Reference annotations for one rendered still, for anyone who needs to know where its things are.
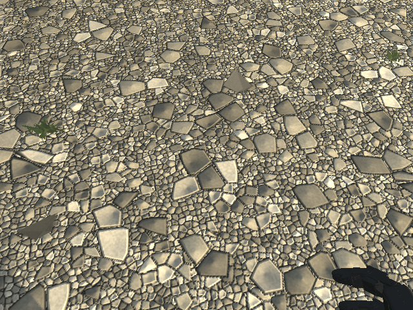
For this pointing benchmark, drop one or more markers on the right robot hand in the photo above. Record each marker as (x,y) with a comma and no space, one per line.
(395,296)

